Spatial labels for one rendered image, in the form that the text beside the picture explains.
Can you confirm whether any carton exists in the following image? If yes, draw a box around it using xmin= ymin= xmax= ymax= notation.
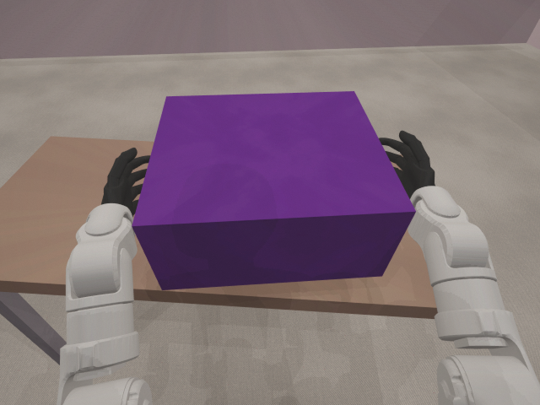
xmin=132 ymin=91 xmax=416 ymax=290

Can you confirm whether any right robot upper arm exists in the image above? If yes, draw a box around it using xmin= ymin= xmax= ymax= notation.
xmin=437 ymin=355 xmax=540 ymax=405

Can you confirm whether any left robot forearm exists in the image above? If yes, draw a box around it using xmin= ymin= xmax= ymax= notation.
xmin=57 ymin=203 xmax=140 ymax=405

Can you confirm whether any right robot forearm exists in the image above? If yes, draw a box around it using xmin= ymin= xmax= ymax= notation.
xmin=408 ymin=186 xmax=540 ymax=391

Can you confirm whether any left robot upper arm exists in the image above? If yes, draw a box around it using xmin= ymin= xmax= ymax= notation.
xmin=63 ymin=377 xmax=153 ymax=405

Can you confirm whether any robot right hand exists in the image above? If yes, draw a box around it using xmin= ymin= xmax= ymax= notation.
xmin=379 ymin=131 xmax=435 ymax=199

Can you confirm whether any table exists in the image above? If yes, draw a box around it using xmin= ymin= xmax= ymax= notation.
xmin=0 ymin=136 xmax=438 ymax=365

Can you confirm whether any robot left hand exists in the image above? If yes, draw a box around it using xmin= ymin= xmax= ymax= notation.
xmin=101 ymin=148 xmax=150 ymax=216

